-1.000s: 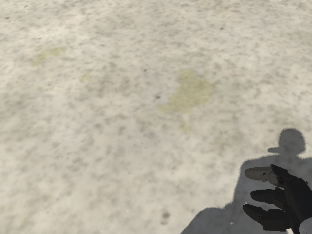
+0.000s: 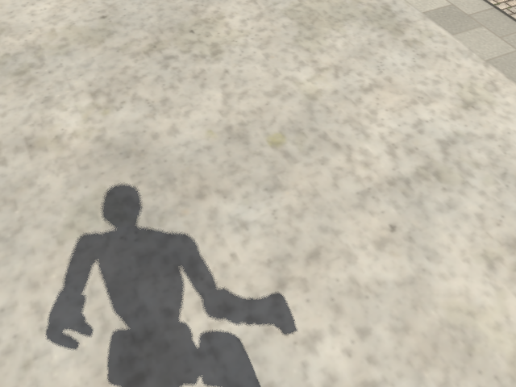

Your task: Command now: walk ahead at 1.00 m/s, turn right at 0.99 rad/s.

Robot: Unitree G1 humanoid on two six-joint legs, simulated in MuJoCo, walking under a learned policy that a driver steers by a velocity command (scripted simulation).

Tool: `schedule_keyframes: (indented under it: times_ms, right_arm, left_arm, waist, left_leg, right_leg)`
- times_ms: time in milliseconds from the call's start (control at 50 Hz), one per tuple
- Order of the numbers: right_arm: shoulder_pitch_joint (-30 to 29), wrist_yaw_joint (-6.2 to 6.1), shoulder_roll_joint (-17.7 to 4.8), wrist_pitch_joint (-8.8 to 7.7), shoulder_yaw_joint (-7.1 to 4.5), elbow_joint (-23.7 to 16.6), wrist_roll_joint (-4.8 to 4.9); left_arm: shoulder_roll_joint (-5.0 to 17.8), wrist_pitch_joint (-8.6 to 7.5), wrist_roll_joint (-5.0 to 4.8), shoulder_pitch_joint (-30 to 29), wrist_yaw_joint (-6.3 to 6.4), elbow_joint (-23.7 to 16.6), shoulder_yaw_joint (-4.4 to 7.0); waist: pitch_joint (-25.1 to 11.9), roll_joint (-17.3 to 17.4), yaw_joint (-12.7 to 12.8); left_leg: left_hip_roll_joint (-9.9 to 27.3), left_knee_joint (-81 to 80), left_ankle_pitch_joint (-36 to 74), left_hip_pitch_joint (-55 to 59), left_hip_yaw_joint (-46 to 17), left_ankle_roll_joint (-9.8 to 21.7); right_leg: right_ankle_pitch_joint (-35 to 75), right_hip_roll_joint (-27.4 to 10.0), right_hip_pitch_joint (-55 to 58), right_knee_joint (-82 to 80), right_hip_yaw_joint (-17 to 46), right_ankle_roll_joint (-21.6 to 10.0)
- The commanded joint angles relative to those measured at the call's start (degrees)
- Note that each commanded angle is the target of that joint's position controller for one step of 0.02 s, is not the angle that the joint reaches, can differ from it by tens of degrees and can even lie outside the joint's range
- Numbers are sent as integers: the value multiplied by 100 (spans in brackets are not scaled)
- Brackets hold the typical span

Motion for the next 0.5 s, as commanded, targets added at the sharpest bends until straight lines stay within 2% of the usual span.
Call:
schedule_keyframes:
  times_ms: [20,60,100,160,180,220,240,260,280,300,320,340,360,380,400,420,440,460,480,500]
  right_arm:
    - [744,78,-315,-182,-109,156,134]
    - [719,139,-319,-274,-112,253,168]
    - [620,153,-359,-342,-113,321,132]
    - [885,123,-516,-374,-149,521,108]
    - [1054,103,-578,-359,-161,600,100]
    - [1403,47,-724,-314,-162,711,85]
    - [1493,2,-896,-260,-187,738,95]
    - [1469,-43,-1101,-182,-224,741,91]
    - [1319,-71,-1268,-89,-254,707,77]
    - [1117,-72,-1274,-39,-228,638,62]
    - [975,-31,-1147,-8,-224,599,68]
    - [1676,87,-226,-47,-31,208,201]
    - [1090,55,-676,-120,-69,-22,329]
    - [571,58,-683,-159,-73,-54,399]
    - [623,94,-552,-158,-32,34,384]
    - [663,136,-432,-69,-17,154,306]
    - [949,191,-315,79,3,334,225]
    - [1059,253,-237,198,1,450,185]
    - [984,310,-169,273,-10,468,179]
    - [694,347,-110,309,-4,403,181]
  left_arm:
    - [-214,114,62,-488,-197,-751,-156]
    - [-243,158,60,-845,-247,-985,-210]
    - [-229,164,23,-1193,-276,-1176,-249]
    - [-181,159,18,-1826,-378,-1336,-297]
    - [-235,143,22,-2036,-410,-1374,-328]
    - [-317,90,36,-2111,-407,-1318,-373]
    - [-268,70,56,-1922,-361,-1223,-358]
    - [-140,43,70,-1483,-301,-1062,-308]
    - [47,12,76,-631,-226,-778,-216]
    - [266,-15,94,568,-122,-357,-86]
    - [596,4,127,1233,17,-89,103]
    - [1187,33,193,655,117,-291,221]
    - [1056,60,121,902,178,-463,238]
    - [816,-14,118,747,248,-258,214]
    - [477,-119,111,580,264,-92,125]
    - [237,-251,132,352,261,-20,53]
    - [58,-360,105,234,275,1,-11]
    - [-128,-449,60,227,257,75,-73]
    - [-207,-535,1,253,225,163,-95]
    - [-203,-610,-27,320,185,233,-93]
  waist:
    - [40,833,-186]
    - [157,747,-104]
    - [348,746,2]
    - [709,484,-103]
    - [803,421,-164]
    - [668,516,-159]
    - [473,714,-11]
    - [161,894,285]
    - [-253,1012,736]
    - [-718,1077,1247]
    - [-990,717,1486]
    - [-1738,-1045,337]
    - [-2498,-184,836]
    - [-1383,268,757]
    - [-450,583,398]
    - [-84,771,109]
    - [115,698,-127]
    - [209,576,-260]
    - [343,459,-323]
    - [485,339,-277]
  left_leg:
    - [1471,-1834,-406,1298,-1491,487]
    - [1417,-2034,446,1120,-756,459]
    - [1249,-2203,1138,906,-19,402]
    - [1045,-2447,2081,1094,772,271]
    - [1003,-2421,2670,1269,999,199]
    - [1018,-2069,5276,1589,1206,131]
    - [1125,-1698,6524,1851,1193,139]
    - [1261,-1053,7390,2036,1154,175]
    - [1397,8,7841,1954,1089,282]
    - [1456,1359,7466,1428,972,474]
    - [981,3494,4602,276,999,509]
    - [90,5933,-1596,-1960,598,295]
    - [-109,6537,-1147,-2643,-582,433]
    - [100,6237,-611,-3010,-725,468]
    - [336,5591,-377,-2770,-728,496]
    - [530,5139,-303,-2392,-850,488]
    - [614,4868,-200,-1908,-898,430]
    - [696,4606,-167,-1694,-946,386]
    - [748,4342,-59,-1786,-939,374]
    - [765,4105,216,-2000,-867,377]
  right_leg:
    - [328,-768,-1913,131,249,88]
    - [816,-812,-2048,-34,124,129]
    - [1414,-803,-1977,-570,-32,146]
    - [1863,-674,-1735,-1848,-637,-15]
    - [1845,-572,-1589,-2274,-884,-123]
    - [1681,-117,-830,-2884,-1277,-359]
    - [1450,111,-468,-3016,-1336,-445]
    - [1125,305,68,-3127,-1275,-542]
    - [759,463,973,-3201,-1124,-667]
    - [631,429,2341,-3615,-694,-857]
    - [244,-26,3690,-4039,53,-985]
    - [340,-1965,5366,-4106,2813,-1350]
    - [-315,-2316,5431,-5114,3962,-1617]
    - [-295,-2209,4507,-5568,3207,-1425]
    - [-6,-2053,3273,-5834,2564,-1205]
    - [250,-1834,2453,-6001,2009,-993]
    - [376,-1685,1785,-6230,1520,-843]
    - [419,-1547,1429,-6435,1156,-696]
    - [651,-1420,1322,-6583,775,-538]
    - [1092,-1317,1306,-6725,402,-415]
Keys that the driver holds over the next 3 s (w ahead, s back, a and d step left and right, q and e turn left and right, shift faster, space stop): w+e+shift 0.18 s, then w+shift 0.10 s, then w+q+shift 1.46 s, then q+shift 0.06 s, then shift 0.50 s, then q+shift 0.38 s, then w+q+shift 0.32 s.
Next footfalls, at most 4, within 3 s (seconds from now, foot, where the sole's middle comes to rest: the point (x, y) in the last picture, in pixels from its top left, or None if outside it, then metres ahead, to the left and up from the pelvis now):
0.32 right None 0.44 -0.10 -0.77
0.76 left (290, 248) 0.90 -0.07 -0.77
1.18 right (326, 150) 1.32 -0.21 -0.77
1.64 left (225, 102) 1.57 0.16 -0.77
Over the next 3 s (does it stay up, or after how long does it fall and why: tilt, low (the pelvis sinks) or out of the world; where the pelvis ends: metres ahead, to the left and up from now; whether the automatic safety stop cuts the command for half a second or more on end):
stays up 1.81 0.37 0.01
